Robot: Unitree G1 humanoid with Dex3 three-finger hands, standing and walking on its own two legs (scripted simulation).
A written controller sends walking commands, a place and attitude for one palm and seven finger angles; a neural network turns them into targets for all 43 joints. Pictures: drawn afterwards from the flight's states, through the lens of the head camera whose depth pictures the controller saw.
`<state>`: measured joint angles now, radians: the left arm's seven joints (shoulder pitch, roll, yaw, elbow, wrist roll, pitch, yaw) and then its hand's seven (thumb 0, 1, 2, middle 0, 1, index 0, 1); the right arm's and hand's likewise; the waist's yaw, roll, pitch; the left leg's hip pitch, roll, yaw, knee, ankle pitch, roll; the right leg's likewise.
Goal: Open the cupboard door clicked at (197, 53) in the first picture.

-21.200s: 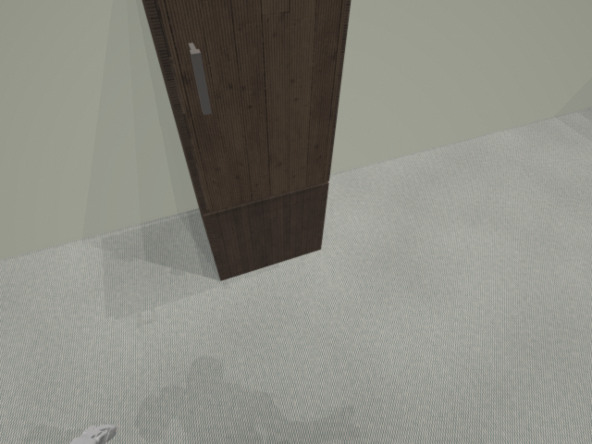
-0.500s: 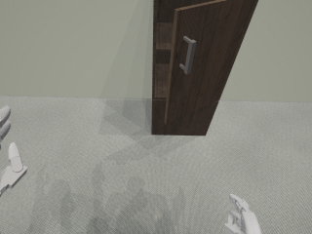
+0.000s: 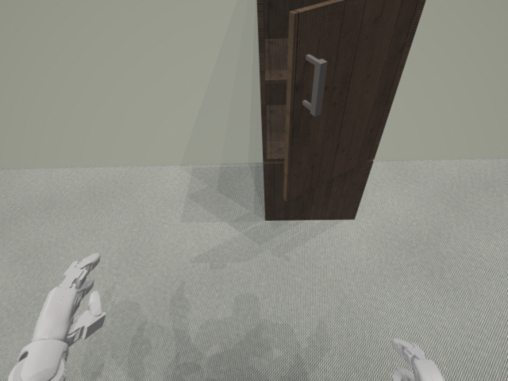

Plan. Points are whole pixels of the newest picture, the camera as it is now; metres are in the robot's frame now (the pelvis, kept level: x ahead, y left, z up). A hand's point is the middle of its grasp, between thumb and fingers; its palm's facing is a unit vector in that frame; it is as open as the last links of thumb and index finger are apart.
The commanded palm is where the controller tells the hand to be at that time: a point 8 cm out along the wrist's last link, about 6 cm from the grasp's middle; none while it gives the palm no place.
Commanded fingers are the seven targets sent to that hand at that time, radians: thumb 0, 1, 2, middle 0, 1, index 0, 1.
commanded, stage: let the arm hang, fingers relaxed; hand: left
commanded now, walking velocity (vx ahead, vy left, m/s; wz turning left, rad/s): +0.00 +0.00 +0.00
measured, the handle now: (313, 85) +0.74 -0.09 +0.09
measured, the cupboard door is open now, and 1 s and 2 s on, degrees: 32 32 32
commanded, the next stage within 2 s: look to check the result in 0.98 s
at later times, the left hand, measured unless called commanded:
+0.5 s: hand out of the picture -0.01 +0.20 -0.16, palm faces +0.01 -0.96 -0.29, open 7.4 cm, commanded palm none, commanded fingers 0.00 0.90 0.90 -0.20 -0.30 -0.20 -0.30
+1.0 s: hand out of the picture +0.12 +0.20 -0.14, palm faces -0.01 -0.95 -0.32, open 7.4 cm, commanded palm none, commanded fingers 0.00 0.90 0.90 -0.20 -0.30 -0.20 -0.30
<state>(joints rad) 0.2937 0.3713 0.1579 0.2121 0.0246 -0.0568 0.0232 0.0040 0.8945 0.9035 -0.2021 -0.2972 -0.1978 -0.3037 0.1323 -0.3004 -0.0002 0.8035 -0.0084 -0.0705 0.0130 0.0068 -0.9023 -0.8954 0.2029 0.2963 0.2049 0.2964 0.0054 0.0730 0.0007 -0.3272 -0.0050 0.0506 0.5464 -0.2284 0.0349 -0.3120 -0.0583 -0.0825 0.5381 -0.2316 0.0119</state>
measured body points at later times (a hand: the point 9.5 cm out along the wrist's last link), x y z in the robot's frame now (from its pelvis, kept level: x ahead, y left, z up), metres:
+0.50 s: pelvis +0.00 -0.03 +0.01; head +0.03 -0.03 +0.46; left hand -0.01 +0.25 -0.14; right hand +0.00 -0.29 -0.15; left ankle +0.04 +0.10 -0.73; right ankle +0.03 -0.13 -0.73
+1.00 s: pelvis +0.03 -0.03 +0.02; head +0.04 -0.04 +0.46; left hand +0.12 +0.25 -0.11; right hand +0.10 -0.32 -0.13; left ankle +0.04 +0.10 -0.73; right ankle +0.03 -0.13 -0.73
